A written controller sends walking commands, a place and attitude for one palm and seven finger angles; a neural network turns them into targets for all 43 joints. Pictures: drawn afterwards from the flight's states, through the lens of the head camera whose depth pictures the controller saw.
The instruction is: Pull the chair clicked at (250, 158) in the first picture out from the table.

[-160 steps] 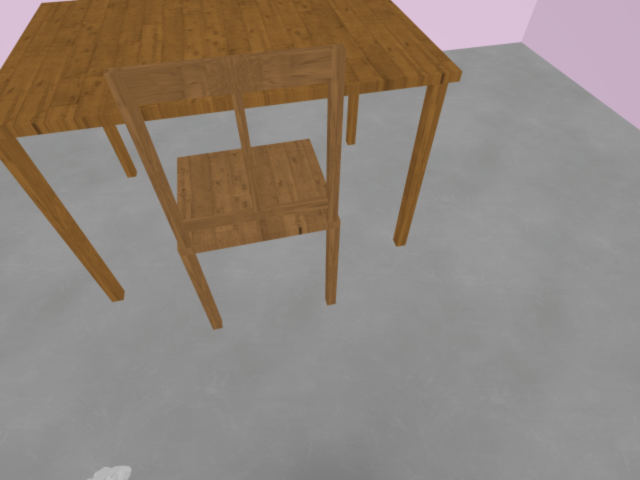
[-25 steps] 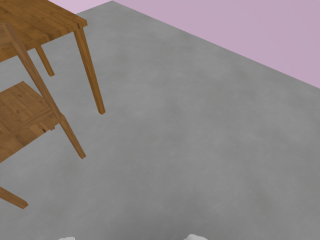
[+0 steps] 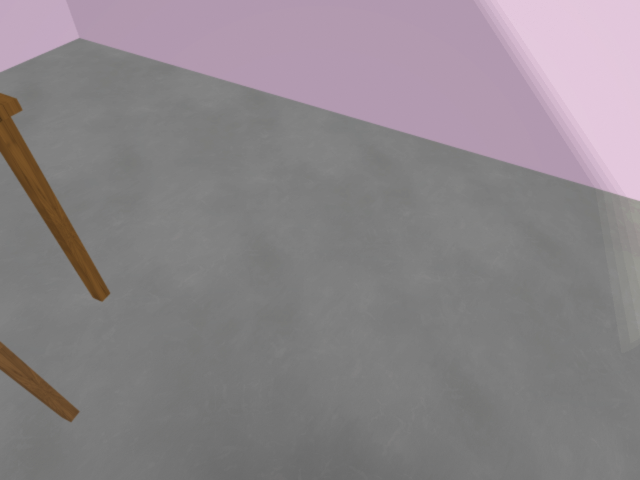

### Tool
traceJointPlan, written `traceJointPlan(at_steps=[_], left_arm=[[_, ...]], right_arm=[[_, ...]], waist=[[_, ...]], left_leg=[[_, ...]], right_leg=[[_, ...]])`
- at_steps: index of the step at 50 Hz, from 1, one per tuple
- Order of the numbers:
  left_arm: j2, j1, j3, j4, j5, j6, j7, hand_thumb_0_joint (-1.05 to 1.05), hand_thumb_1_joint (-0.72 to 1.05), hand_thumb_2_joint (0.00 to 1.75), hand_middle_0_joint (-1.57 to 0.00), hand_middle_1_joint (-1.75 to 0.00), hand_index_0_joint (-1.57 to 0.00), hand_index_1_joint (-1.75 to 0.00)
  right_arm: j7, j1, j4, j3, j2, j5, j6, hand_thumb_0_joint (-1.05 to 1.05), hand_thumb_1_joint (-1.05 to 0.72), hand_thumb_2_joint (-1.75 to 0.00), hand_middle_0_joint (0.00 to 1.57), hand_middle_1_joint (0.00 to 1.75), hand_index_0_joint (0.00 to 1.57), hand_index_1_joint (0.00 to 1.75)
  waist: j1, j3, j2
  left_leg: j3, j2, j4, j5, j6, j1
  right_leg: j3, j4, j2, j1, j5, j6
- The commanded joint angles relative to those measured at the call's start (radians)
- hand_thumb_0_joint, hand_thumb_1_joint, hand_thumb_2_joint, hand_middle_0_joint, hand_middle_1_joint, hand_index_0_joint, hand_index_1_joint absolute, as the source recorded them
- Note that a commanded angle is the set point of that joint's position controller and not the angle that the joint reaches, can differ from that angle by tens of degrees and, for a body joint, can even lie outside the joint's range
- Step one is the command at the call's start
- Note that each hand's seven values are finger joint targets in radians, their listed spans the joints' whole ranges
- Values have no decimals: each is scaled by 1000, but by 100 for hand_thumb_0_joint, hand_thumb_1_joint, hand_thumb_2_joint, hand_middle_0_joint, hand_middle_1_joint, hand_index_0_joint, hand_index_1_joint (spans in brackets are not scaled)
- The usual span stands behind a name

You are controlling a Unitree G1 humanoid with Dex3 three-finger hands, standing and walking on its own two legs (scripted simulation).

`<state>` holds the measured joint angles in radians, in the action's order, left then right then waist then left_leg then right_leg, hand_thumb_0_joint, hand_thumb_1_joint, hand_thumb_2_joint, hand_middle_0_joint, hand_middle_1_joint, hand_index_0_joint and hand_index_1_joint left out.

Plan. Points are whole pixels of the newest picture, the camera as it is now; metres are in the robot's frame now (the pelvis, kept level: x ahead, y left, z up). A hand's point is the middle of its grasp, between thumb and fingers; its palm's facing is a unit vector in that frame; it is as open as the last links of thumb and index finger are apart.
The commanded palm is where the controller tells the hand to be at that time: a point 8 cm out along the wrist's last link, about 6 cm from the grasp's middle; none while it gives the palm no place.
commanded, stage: walk to a spot facing it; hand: left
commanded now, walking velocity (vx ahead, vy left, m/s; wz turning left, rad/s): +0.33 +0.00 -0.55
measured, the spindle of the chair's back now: out of the picture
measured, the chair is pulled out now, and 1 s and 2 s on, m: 0.00 0.00 0.00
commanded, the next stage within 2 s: turn to face it in 0.56 s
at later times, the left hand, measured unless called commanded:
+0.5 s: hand (292, 333) +0.39 +0.06 -0.16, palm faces -0.34 -0.93 -0.17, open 7.4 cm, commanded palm none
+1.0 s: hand (262, 353) +0.35 +0.11 -0.18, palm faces -0.11 -0.98 -0.16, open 7.3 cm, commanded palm none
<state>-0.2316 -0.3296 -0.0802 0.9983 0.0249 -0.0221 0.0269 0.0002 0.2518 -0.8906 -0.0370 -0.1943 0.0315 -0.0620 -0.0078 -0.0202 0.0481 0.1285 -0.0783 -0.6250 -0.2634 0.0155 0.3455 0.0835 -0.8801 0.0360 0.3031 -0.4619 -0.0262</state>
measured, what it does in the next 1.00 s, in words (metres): walks ahead: right foot, then left foot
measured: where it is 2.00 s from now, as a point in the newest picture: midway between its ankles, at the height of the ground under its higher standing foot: (341, 467)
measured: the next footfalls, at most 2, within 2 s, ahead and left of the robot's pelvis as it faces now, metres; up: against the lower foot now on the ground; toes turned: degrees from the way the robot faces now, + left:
right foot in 0.48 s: +0.29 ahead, -0.18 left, +0.00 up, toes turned -24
left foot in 0.90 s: +0.43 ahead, +0.00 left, +0.00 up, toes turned -6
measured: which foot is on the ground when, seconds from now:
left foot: down 0.00-0.46, up 0.48-0.88, down 0.90-1.00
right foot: up 0.00-0.46, down 0.48-0.92, up 0.94-1.00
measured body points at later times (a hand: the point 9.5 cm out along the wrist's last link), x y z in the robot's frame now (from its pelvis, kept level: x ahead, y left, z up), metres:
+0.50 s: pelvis +0.18 -0.06 -0.02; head +0.22 -0.07 +0.43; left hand +0.40 +0.11 -0.15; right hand -0.01 -0.22 -0.15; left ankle +0.05 +0.10 -0.69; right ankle +0.26 -0.16 -0.73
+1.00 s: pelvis +0.31 -0.06 +0.00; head +0.33 -0.04 +0.45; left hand +0.36 +0.16 -0.17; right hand +0.35 -0.30 -0.13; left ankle +0.38 +0.01 -0.73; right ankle +0.25 -0.17 -0.69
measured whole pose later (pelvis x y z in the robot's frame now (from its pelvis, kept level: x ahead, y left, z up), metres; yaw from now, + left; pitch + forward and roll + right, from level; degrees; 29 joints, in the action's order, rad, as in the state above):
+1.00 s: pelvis +0.31 -0.06 +0.00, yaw -12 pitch -1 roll -2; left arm -0.19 -0.28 -0.06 1.08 0.02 -0.01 -0.02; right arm -0.01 0.18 -1.00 -0.03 -0.14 0.02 0.00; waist -0.03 -0.04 0.04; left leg 0.10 -0.03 -0.59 -0.23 0.06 0.34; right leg -0.12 -0.86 -0.03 0.30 -0.51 0.03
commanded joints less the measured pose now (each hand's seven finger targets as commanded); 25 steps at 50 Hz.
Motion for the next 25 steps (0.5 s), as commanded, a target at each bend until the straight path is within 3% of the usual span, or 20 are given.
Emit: traceJointPlan(at_steps=[1,2,3,5,11,16,18,19,20,21,22,23,24,25], left_arm=[[-60,109,-27,-115,13,42,25,0,90,90,-20,-30,-20,-30],[-39,81,-23,-98,14,33,29,0,90,90,-20,-30,-20,-30],[-30,74,-20,-90,13,26,30,0,90,90,-20,-30,-20,-30],[-14,87,-16,-89,12,19,31,0,90,90,-20,-30,-20,-30],[22,240,1,-127,15,14,36,0,90,90,-20,-30,-20,-30],[31,370,13,-155,9,25,35,0,90,90,-20,-30,-20,-30],[18,357,10,-151,7,31,34,0,90,90,-20,-30,-20,-30],[5,326,8,-138,7,36,33,0,90,90,-20,-30,-20,-30],[-11,262,2,-119,8,40,28,0,90,90,-20,-30,-20,-30],[-32,142,-8,-79,11,50,24,0,90,90,-20,-30,-20,-30],[-107,-23,-30,-31,13,64,15,0,90,90,-20,-30,-20,-30],[-228,-136,-59,-9,7,76,-2,0,90,90,-20,-30,-20,-30],[-287,-165,-65,6,-25,63,-9,0,90,90,-20,-30,-20,-30],[-254,-87,-61,-22,-25,59,-16,0,90,90,-20,-30,-20,-30]], right_arm=[[-26,125,-9,-32,-140,-3,-26,0,-90,-90,20,30,20,30],[-28,116,-17,-28,-120,-7,-33,0,-90,-90,20,30,20,30],[-30,128,-30,-26,-111,-10,-40,0,-90,-90,20,30,20,30],[-32,162,-53,-28,-99,-15,-45,0,-90,-90,20,30,20,30],[-30,265,-118,-28,-85,-11,-45,0,-90,-90,20,30,20,30],[-23,298,-149,-25,-89,-1,-27,0,-90,-90,20,30,20,30],[-23,279,-150,-31,-106,2,-24,0,-90,-90,20,30,20,30],[-23,274,-149,-35,-122,1,-23,0,-90,-90,20,30,20,30],[-21,265,-144,-41,-135,0,-20,0,-90,-90,20,30,20,30],[-21,248,-136,-42,-144,-3,-19,0,-90,-90,20,30,20,30],[-12,231,-123,-39,-131,-13,-17,0,-90,-90,20,30,20,30],[-8,264,-92,-23,-56,-30,-15,0,-90,-90,20,30,20,30],[-16,164,-61,-21,-58,-33,-11,0,-90,-90,20,30,20,30],[-21,138,-45,-32,-65,-30,-11,0,-90,-90,20,30,20,30]], waist=[[27,-76,-178],[8,-60,-186],[6,-40,-188],[10,-34,-157],[46,-76,-167],[81,-120,-203],[63,-106,-207],[46,-72,-209],[14,-31,-196],[-46,42,-168],[-127,153,-77],[-141,301,152],[-142,285,116],[-108,199,40]], left_leg=[[-373,-333,500,-320,72,-189],[-251,-291,485,-188,50,-185],[-181,-276,473,-84,52,-208],[-97,-264,464,35,64,-257],[34,-277,445,243,84,-367],[123,-283,399,355,73,-363],[148,-297,341,451,67,-376],[172,-296,270,572,62,-390],[188,-293,166,694,53,-384],[208,-270,-10,749,31,-337],[207,-246,-262,582,-8,-145],[177,-89,-602,-237,-63,205],[17,-41,-802,-361,-63,335],[-59,-69,-843,-248,-54,334]], right_leg=[[-38,-370,-124,412,153,5],[-52,-355,-131,383,214,17],[-65,-337,-136,375,237,29],[-91,-291,-143,394,264,40],[-161,-69,-159,469,318,55],[-214,142,-118,369,311,19],[-228,194,-97,295,275,-7],[-247,217,-71,225,240,-23],[-270,245,-41,123,216,-40],[-296,299,-7,-64,244,-54],[-217,320,-60,-374,301,-81],[255,387,-382,-660,365,-187],[447,522,-490,-621,521,-250],[393,563,-472,-468,433,-242]])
